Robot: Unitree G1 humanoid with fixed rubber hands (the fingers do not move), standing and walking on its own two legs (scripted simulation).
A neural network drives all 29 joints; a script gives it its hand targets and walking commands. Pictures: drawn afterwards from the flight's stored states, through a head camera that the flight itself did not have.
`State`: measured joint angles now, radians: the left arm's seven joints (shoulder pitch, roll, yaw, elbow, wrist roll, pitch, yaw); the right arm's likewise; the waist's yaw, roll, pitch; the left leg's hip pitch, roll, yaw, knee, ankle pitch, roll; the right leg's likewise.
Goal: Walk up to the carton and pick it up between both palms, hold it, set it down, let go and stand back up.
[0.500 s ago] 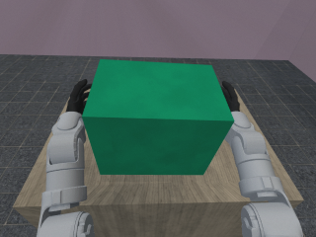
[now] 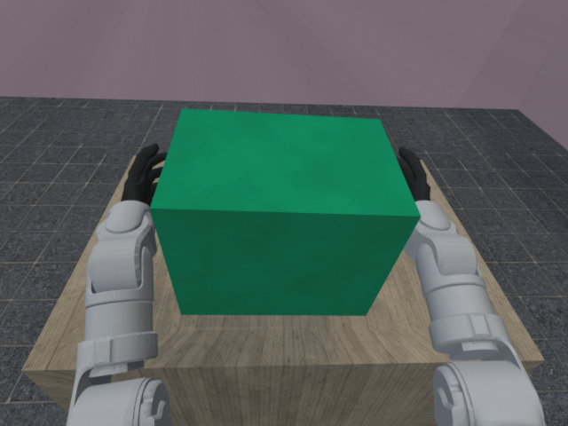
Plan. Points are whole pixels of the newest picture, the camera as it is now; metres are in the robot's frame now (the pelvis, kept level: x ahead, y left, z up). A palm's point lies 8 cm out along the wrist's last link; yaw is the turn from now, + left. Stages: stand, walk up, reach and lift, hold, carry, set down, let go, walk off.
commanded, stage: hold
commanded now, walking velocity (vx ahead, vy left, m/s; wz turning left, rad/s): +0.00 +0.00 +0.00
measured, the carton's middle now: (279, 218) +0.37 +0.00 +0.14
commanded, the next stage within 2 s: none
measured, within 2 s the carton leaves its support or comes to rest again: neither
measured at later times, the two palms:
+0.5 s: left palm (136, 205) +0.35 +0.19 +0.18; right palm (408, 203) +0.36 -0.18 +0.17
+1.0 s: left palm (142, 201) +0.35 +0.19 +0.18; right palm (415, 201) +0.36 -0.19 +0.18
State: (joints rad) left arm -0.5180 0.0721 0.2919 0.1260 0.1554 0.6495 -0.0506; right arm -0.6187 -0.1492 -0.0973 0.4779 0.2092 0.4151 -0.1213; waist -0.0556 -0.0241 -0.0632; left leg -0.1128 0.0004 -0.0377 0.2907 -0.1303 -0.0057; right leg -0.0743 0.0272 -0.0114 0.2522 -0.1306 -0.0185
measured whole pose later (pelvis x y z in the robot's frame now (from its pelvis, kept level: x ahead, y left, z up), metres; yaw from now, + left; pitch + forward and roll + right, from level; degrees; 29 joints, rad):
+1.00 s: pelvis +0.00 +0.00 +0.00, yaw +0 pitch -3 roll +0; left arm -0.50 0.07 0.29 0.10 0.16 0.66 -0.05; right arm -0.61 -0.16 -0.09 0.45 0.22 0.43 -0.12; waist -0.06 -0.02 -0.06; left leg -0.11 0.00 -0.04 0.29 -0.14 -0.01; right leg -0.06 0.03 -0.01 0.25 -0.13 -0.02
